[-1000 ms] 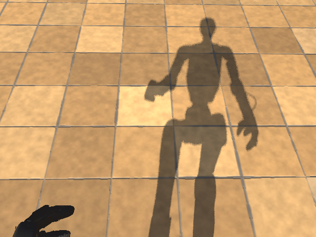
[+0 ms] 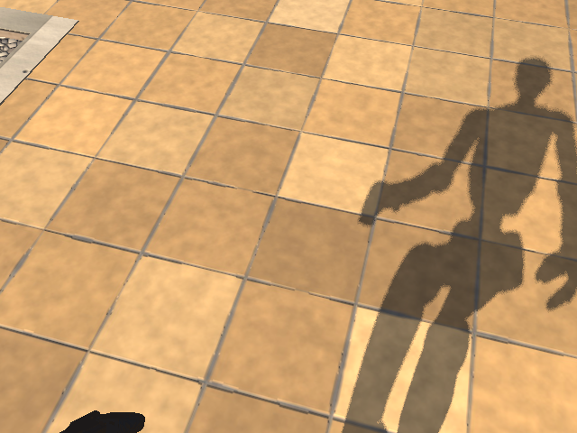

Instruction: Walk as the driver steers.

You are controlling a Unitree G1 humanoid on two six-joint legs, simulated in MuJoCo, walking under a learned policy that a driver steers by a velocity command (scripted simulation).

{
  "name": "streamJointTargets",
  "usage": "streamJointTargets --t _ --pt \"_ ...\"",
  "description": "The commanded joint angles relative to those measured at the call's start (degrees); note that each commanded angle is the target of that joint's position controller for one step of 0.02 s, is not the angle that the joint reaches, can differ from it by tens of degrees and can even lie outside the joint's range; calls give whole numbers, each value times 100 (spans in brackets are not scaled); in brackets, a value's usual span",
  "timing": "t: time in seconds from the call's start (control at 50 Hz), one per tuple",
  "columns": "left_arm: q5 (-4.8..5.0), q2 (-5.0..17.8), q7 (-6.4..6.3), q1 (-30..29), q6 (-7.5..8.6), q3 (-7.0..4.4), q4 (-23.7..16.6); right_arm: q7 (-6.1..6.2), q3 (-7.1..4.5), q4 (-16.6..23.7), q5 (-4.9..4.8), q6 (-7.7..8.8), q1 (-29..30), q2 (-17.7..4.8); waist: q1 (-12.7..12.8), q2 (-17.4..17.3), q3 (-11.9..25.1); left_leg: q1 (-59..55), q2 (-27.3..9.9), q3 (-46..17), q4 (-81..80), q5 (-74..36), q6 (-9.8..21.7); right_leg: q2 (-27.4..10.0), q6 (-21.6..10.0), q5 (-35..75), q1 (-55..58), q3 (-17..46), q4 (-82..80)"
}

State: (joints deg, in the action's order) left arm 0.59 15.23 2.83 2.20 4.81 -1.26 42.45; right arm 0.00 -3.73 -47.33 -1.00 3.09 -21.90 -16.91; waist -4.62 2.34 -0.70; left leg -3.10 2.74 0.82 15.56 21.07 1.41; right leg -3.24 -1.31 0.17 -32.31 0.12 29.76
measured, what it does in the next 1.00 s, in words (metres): walks ahead, turning right: right foot, then left foot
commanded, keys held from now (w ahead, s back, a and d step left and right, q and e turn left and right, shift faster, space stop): w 0.32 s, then w+e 0.68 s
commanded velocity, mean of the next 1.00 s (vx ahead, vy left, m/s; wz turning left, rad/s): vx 0.50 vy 0.00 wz -0.26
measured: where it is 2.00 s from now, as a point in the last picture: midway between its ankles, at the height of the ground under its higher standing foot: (376, 226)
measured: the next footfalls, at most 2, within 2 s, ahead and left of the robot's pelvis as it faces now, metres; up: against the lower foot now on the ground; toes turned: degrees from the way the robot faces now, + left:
right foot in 0.04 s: +0.20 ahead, -0.12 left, +0.00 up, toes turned -2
left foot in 0.54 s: +0.48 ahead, +0.13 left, +0.00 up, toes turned -4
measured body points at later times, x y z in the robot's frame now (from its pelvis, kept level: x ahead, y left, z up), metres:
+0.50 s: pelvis +0.28 +0.00 +0.01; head +0.31 +0.00 +0.45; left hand +0.28 +0.28 -0.13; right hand +0.50 -0.24 -0.08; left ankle +0.44 +0.13 -0.71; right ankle +0.16 -0.12 -0.73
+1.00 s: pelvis +0.54 -0.02 +0.00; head +0.56 -0.04 +0.45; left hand +0.81 +0.14 -0.09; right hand +0.47 -0.30 -0.13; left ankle +0.44 +0.13 -0.73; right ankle +0.65 -0.19 -0.71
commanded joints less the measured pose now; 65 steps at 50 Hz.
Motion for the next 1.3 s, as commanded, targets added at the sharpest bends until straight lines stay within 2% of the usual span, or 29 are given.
streamJointTargets --t 0.02,0.04,0.06,0.08,0.1,0.12,0.16,0.24,0.34,0.44,0.5,0.52,0.54,0.56,0.58,0.6,0.64,0.68,0.82,0.96,1.0,1.04,1.06,1.08,1.1,1.12,1.14,1.18,1.3 --pt "-20 891 -12 573 109 -330 -172 70 -234 200 -1 -44 131 -995 722 -704 375 31 -1421 -511 1083 -4608 668 320 -356 -336 1198 -294 -246" --pt "-54 1206 -64 1511 101 -454 59 95 -139 264 65 -57 94 -793 1095 -520 1120 745 -1132 -275 2366 -4168 474 -64 -621 -42 2762 70 23" --pt "-142 1790 -99 2159 68 -599 151 55 39 423 84 42 -588 -239 969 727 2070 3070 -290 25 4697 -1941 1 -1554 -1552 -840 5134 2576 -100" --pt "-18 1419 -77 2343 43 -504 231 28 54 341 58 160 -473 -310 1106 1233 2447 4073 116 -668 5647 1176 -58 -1913 -1844 -1645 5595 4248 -1041" --pt "32 1134 -93 1993 36 -397 191 -18 -73 465 -90 236 32 -782 1130 793 1567 4691 -257 -836 6077 996 11 -1752 -1537 -2201 5026 3593 -1191" --pt "3 991 -119 1611 17 -357 119 -23 -61 586 -129 275 463 -790 1020 406 950 4756 -564 -629 5903 490 69 -1543 -1344 -2037 4205 2857 -1295" --pt "-111 685 -111 1082 40 -255 58 11 -95 605 11 224 652 -706 647 193 286 4236 -958 -547 5161 -200 48 -1148 -1195 -1114 2807 1956 -1655" --pt "-77 798 -126 1005 139 -294 173 45 -31 556 64 38 525 -373 381 232 114 3872 -1087 -441 4425 -713 -165 -983 -1330 -207 2087 1184 -2164" --pt "-7 983 -232 1353 80 -350 375 -15 61 783 85 116 1541 -185 692 71 -127 3789 -944 -259 2514 -2297 -271 -680 -1084 103 2162 468 -2280" --pt "100 1116 -286 1863 -66 -409 617 -145 49 1015 19 237 2280 -285 880 112 -274 3544 -662 -326 1479 -2417 -256 -915 -996 -204 2679 808 -1875" --pt "96 1180 -333 1764 -151 -458 638 -166 -48 921 17 313 1887 -535 536 264 -92 2824 -548 -309 1164 -1880 -85 -1039 -813 45 2879 1085 -1299" --pt "79 1087 -336 1725 -166 -423 629 -133 -146 752 33 328 1318 -699 234 217 228 1972 -455 -190 1014 -1741 46 -807 -678 573 2752 957 -678" --pt "3 776 -325 1730 -158 -312 558 -79 -273 573 110 340 443 -1007 -148 -9 955 539 -903 -530 1243 -1794 306 -443 -477 286 2165 710 612" --pt "-61 181 -303 2312 -82 -142 401 -30 -406 504 208 286 -199 -1557 -80 -1292 1919 -1680 -2337 -2432 1239 -1353 985 345 -64 -1675 220 169 2746" --pt "85 302 -295 2385 -3 -142 370 -56 -361 424 166 232 -413 -1340 -133 -2091 2305 -1895 -2774 -4182 318 -43 1383 530 17 -3472 -778 546 3878" --pt "219 901 -298 1953 7 -315 331 -51 -234 463 120 233 -57 -920 -165 -1360 1418 -1204 -2569 -3556 125 622 1130 180 -28 -3115 -1220 747 4367" --pt "155 881 -322 1454 -59 -361 215 -47 -93 492 114 245 689 -496 106 -903 462 190 -2139 -2188 -177 -87 860 -238 -27 -2218 -1076 554 4121" --pt "124 676 -313 1579 -198 -387 224 -48 -64 448 169 306 1078 -334 397 -1072 145 994 -1866 -1337 -528 -823 767 -476 31 -1741 -527 587 3749" --pt "69 345 -210 954 -330 -334 -122 59 -201 163 190 344 1013 -649 398 -584 -159 977 -1757 235 -866 -2201 841 -477 174 -224 -712 427 2200" --pt "55 344 22 -115 -326 -282 -638 93 -328 -87 6 124 573 -975 83 -478 -487 -7 -2010 903 -534 -2808 645 -264 -150 -320 -656 -176 789" --pt "44 504 47 50 -349 -364 -703 105 -378 -81 -52 42 648 -1136 292 -629 -267 -241 -2025 1080 121 -4501 524 40 -367 -899 -153 -477 718" --pt "73 877 10 1229 -378 -599 -450 120 -390 -40 -113 -53 810 -1204 1016 -634 410 15 -1793 1338 1869 -5802 310 571 -692 -972 1489 -780 383" --pt "90 1306 -92 2238 -425 -818 -166 136 -316 5 -25 -36 736 -1034 1450 -297 938 1146 -1564 1376 3446 -4747 47 510 -945 -780 3231 -278 217" --pt "157 2009 -180 2208 -422 -929 -139 88 -55 318 266 73 328 -164 838 1346 1172 3744 -532 1183 5545 420 -356 -970 -1838 -1309 4981 2685 -194" --pt "84 1790 -126 2286 -294 -811 -409 22 -18 442 83 320 609 -371 1031 931 2210 4597 -44 -356 6506 1462 -360 -1658 -2465 -2338 5587 4944 -1227" --pt "35 1359 -95 2140 -192 -688 -354 -35 -116 604 -163 466 1247 -753 1203 440 1520 5169 -370 -594 6499 918 -208 -1530 -2101 -2025 5273 4238 -1421" --pt "52 1179 -103 1888 -131 -636 -354 -29 -81 637 -145 549 1374 -699 1023 202 997 5098 -626 -570 6050 416 -82 -1284 -1879 -1581 4537 3463 -1355" --pt "-10 802 -141 1163 -109 -506 -524 30 -154 495 101 519 1270 -786 544 -62 524 4240 -956 -625 5146 -142 -106 -868 -1602 -378 3114 2470 -1435" --pt "31 1069 -341 1347 -106 -568 -509 6 -52 708 196 266 1801 -383 528 -37 107 3757 -738 -400 3144 -1499 -521 -398 -1445 288 1937 1558 -1744"
Keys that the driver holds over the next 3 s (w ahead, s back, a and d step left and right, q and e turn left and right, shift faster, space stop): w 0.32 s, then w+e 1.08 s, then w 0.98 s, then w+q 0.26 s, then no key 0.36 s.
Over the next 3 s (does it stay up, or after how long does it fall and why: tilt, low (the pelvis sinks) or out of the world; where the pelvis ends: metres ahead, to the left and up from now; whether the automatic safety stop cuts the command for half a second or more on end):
stays up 1.44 -0.60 0.01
